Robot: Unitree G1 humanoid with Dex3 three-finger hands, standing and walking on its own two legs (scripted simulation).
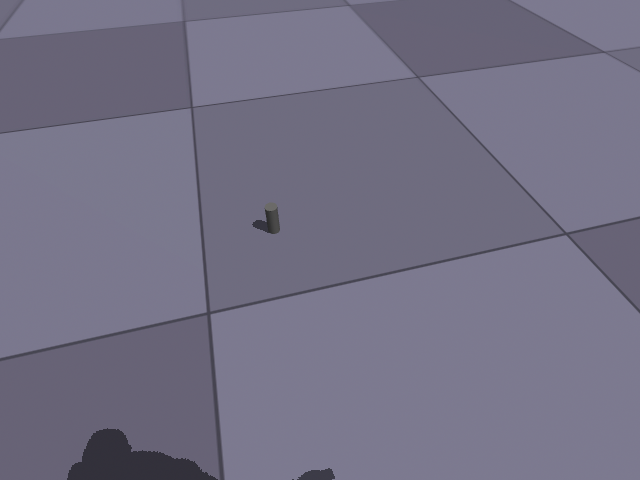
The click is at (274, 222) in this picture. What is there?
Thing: squat round
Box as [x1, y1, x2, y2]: [265, 202, 279, 233]
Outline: 271,202 265,205 266,219 269,232 276,233 279,230 276,204
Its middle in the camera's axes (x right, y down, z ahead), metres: -0.21 -0.10 +1.68
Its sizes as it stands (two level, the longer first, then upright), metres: 0.054 0.054 0.142
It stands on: the floor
